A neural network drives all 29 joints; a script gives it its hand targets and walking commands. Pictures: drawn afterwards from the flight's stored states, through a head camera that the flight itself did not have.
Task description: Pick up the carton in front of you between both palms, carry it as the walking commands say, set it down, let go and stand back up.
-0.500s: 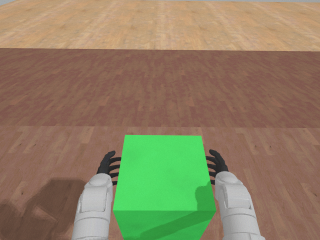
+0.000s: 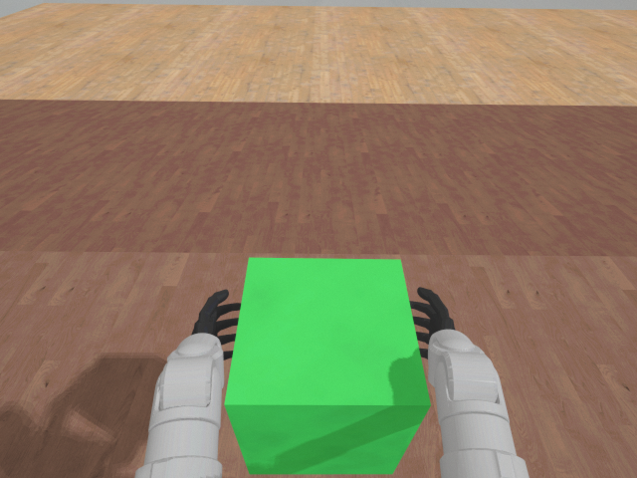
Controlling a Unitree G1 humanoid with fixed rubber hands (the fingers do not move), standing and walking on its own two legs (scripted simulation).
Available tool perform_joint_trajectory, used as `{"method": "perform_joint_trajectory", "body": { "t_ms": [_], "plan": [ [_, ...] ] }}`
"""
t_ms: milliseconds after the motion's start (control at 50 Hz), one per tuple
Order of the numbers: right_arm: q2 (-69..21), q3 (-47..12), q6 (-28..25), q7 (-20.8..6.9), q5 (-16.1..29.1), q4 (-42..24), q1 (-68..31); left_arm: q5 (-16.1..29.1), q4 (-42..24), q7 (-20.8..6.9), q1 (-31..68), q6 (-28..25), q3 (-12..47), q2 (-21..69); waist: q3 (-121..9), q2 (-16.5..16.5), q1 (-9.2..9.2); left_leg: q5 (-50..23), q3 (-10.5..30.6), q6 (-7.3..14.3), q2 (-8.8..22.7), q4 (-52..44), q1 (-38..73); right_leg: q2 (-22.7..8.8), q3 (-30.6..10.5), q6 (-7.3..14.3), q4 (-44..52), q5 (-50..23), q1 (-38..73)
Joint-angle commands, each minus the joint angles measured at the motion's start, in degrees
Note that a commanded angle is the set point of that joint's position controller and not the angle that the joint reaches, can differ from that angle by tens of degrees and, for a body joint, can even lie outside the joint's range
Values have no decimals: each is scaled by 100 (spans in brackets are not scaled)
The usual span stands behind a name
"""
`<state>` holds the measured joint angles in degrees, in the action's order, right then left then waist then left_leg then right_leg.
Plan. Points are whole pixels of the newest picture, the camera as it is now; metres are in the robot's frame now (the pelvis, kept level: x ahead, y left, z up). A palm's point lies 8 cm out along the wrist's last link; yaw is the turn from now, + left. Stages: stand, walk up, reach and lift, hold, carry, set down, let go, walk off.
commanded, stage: hold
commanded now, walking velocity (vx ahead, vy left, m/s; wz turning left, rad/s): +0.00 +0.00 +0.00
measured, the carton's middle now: (323, 369) +0.30 +0.00 -0.02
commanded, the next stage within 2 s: carry in 0.28 s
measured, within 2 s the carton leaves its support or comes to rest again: neither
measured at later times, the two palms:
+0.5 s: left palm (206, 317) +0.32 +0.15 +0.07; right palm (432, 312) +0.33 -0.15 +0.07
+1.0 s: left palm (198, 220) +0.52 +0.20 +0.08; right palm (375, 211) +0.54 -0.10 +0.08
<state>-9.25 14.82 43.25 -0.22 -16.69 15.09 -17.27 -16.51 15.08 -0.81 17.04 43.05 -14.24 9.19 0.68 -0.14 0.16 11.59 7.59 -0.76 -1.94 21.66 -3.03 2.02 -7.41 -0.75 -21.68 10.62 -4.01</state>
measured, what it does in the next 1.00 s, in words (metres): walks ahead: left foot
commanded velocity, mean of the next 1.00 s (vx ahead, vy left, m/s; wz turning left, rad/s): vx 0.38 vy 0.00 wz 0.00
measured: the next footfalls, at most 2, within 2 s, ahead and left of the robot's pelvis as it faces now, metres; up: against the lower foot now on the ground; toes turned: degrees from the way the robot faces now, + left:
left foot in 0.98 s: +0.41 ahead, +0.13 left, +0.00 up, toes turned +11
right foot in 1.48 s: +0.78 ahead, -0.06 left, +0.00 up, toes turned -11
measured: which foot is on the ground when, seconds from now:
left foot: down 0.00-0.72, up 0.74-0.96, down 0.98-1.00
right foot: down 0.00-0.98, up 1.00-1.00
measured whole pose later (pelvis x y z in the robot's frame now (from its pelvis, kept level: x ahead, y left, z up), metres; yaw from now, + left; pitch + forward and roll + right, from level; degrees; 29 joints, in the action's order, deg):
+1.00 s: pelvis +0.28 +0.04 -0.03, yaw +0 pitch +4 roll +2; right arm -7.3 2.8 69.2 7.1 -2.9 -29.8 -3.0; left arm -2.9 -32.0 7.4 1.8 70.1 -3.8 7.2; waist -6.4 2.6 2.2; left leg 8.9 -13.6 3.5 0.5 32.1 -27.3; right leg -7.1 8.0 -2.4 -32.0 30.1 -1.5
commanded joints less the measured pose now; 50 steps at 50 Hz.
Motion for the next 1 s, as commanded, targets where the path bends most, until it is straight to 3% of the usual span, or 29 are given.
{"method": "perform_joint_trajectory", "body": {
  "t_ms": [0, 240, 260, 300, 320, 340, 400, 460, 500, 520, 540, 560, 580, 600, 620, 640, 660, 680, 700, 720, 740, 760, 780, 820, 900, 920, 940, 960, 980],
  "plan": [
    [-5319, -3219, -171, -1412, 1556, -73, -3008, 1507, -87, -1366, 3040, -187, 3157, 5261, -1236, 15, -2, -447, -409, 9, -326, -397, 42, 318, 417, -28, 353, -421, 298],
    [-5291, -3282, -143, -1385, 1605, -260, -2745, 1550, -271, -1337, 2780, -156, 3216, 5240, -1328, 12, -8, -922, -387, -9, -347, -397, 178, 336, 397, -40, 357, -901, 444],
    [-5295, -3305, -134, -1377, 1649, -350, -2854, 1608, -381, -1325, 2860, -130, 3261, 5219, -1360, -75, -7, -276, -209, 67, 651, 75, -471, -663, 286, 43, -212, -163, -238],
    [-5288, -3454, -102, -1333, 1742, -539, -2844, 1709, -565, -1281, 2854, -102, 3416, 5223, -1369, -77, -7, 2071, 36, 148, 546, -147, -939, -542, 110, 122, 6, 2133, -735],
    [-5301, -3585, -65, -1303, 1832, -706, -2917, 1787, -762, -1249, 2946, -68, 3539, 5246, -1241, -42, -10, 2815, 73, 180, 515, -174, -1207, -520, 69, 154, 26, 2827, -959],
    [-5302, -3715, -16, -1263, 1910, -892, -2994, 1869, -961, -1211, 3033, -18, 3670, 5260, -1145, -40, -8, 2842, 68, 200, 560, -103, -1372, -561, 81, 187, -34, 2818, -1061],
    [-5287, -4133, 252, -1119, 2166, -1452, -2940, 2139, -1464, -1066, 2912, 252, 4066, 5266, -1684, 116, 9, 1815, -267, 199, 569, 430, -1294, -759, 135, 298, -147, 1993, -900],
    [-5114, -4479, 715, -949, 2400, -1995, -2875, 2345, -2008, -861, 2731, 713, 4348, 5066, -1720, 571, 34, 1874, -689, 119, 396, 1038, -1790, -1156, -397, 521, 203, 2645, -757],
    [-4914, -4565, 1063, -820, 2546, -2262, -2764, 2401, -2257, -694, 2569, 1061, 4383, 4815, -1474, 866, 25, 1414, -1077, 86, 289, 871, -1787, -1350, -498, 656, 226, 2313, -824],
    [-4825, -4610, 1225, -745, 2626, -2409, -2673, 2438, -2395, -610, 2463, 1224, 4418, 4723, -1415, 675, 28, 1250, -1058, 94, 343, 612, -1472, -1234, -208, 604, -57, 1861, -1050],
    [-4775, -4637, 1379, -671, 2706, -2526, -2536, 2515, -2555, -540, 2373, 1381, 4469, 4697, -1437, 254, 17, 1089, -845, 138, 503, 391, -991, -959, 336, 453, -633, 1242, -1387],
    [-4686, -4650, 1511, -581, 2754, -2627, -2255, 2625, -2827, -479, 2304, 1541, 4574, 4669, -1591, -676, -48, 448, -118, 380, 983, 301, -324, -645, 996, 227, -1759, 515, -1946],
    [-4647, -4634, 1637, -487, 2758, -2712, -1866, 2726, -3061, -432, 2217, 1697, 4666, 4628, -1622, -1456, -123, -855, 663, 730, 1505, 192, 521, -393, 1458, -23, -2425, 850, -2948],
    [-4642, -4586, 1748, -392, 2710, -2878, -1588, 2865, -3260, -400, 2159, 1835, 4765, 4606, -1462, -1706, -140, -2098, 1220, 1055, 1871, 74, 991, -309, 1629, -101, -2349, 1901, -3640],
    [-4679, -4599, 1857, -314, 2707, -3181, -1481, 3013, -3467, -374, 2114, 1944, 4882, 4631, -1366, -1363, -156, -2778, 1239, 1191, 1946, 173, 1201, -293, 1610, -66, -1977, 2272, -3873],
    [-4730, -4678, 1959, -252, 2755, -3508, -1451, 3132, -3651, -346, 1964, 2037, 4954, 4676, -1467, -1022, -150, -2956, 943, 1135, 1881, 357, 1208, -276, 1682, -25, -1457, 2022, -3568],
    [-4796, -4763, 2049, -213, 2816, -3803, -1400, 3198, -3817, -319, 1722, 2112, 4992, 4753, -1752, -763, -61, -2748, 342, 901, 1670, 683, 753, -191, 1797, 42, -687, 1357, -2504],
    [-4871, -4861, 2128, -206, 2900, -4027, -1305, 3207, -3973, -296, 1501, 2173, 4998, 4799, -2206, -456, 29, -2503, -505, 529, 1312, 1301, -328, -195, 1719, 160, 49, 571, -572],
    [-4801, -4968, 2226, -214, 3017, -4346, -1402, 3169, -3980, -258, 1124, 2211, 4947, 4927, -2404, 547, 187, -1580, -1363, 166, 784, 2649, -1791, -1061, 254, 429, 715, 907, 906],
    [-4863, -5147, 2325, -257, 3233, -4723, -1699, 3073, -4052, -213, 1001, 2214, 4833, 4977, -2179, 2092, 182, 577, -1738, -54, 257, 3526, -3806, -2252, -1529, 1117, 424, -1523, 2127],
    [-4938, -5248, 2379, -294, 3367, -4795, -1592, 3046, -4343, -177, 915, 2282, 4807, 5012, -1915, 1662, 195, 2002, -1316, 38, 330, 3764, -4647, -2567, -1676, 1517, 291, -3033, 2475],
    [-4970, -5257, 2410, -317, 3439, -4858, -1448, 3052, -4589, -158, 925, 2338, 4827, 5050, -1811, 924, 222, 2201, -1207, 73, 482, 3809, -4862, -2529, -1295, 1475, 210, -3281, 2629],
    [-4935, -5248, 2429, -323, 3489, -4859, -1377, 3082, -4796, -138, 1043, 2374, 4862, 5012, -1788, 528, 232, 2172, -1218, 120, 556, 3556, -4976, -2415, -991, 1289, 266, -2956, 2689],
    [-4887, -5156, 2454, -284, 3444, -4794, -1072, 3185, -5035, -115, 1109, 2448, 4964, 4834, -1662, 534, 212, 1694, -1347, 145, 610, 2551, -4641, -2125, -289, 944, 429, -2498, 2349],
    [-4561, -4851, 2534, -105, 3054, -4782, -491, 3377, -5165, -170, 874, 2594, 5105, 4418, -1597, 956, 86, 13, -2026, 151, 132, 998, -2237, -1601, 1202, 514, 343, -2402, 578],
    [-4487, -4793, 2558, -72, 2992, -4776, -444, 3416, -5198, -178, 892, 2633, 5118, 4320, -1713, 860, 2, -423, -2339, 204, -42, 771, -1236, -1520, 1508, 420, -85, -2672, 48],
    [-4397, -4728, 2588, -46, 2937, -4758, -392, 3434, -5234, -181, 890, 2678, 5106, 4204, -1897, 691, -41, -369, -2529, 264, -184, 659, -250, -1340, 1832, 312, -722, -2754, -452],
    [-4293, -4669, 2627, -24, 2896, -4757, -386, 3438, -5246, -179, 925, 2724, 5064, 4065, -2166, 421, -118, -57, -2318, 289, 26, 692, 839, -1161, 2032, 198, -1591, -2052, -1140],
    [-4162, -4602, 2660, -2, 2840, -4706, -404, 3445, -5313, -182, 1133, 2796, 5003, 3904, -2206, -558, -262, 1515, -116, 576, 1286, -161, 1222, -678, 2128, -55, -3182, -704, -2099]
  ]
}}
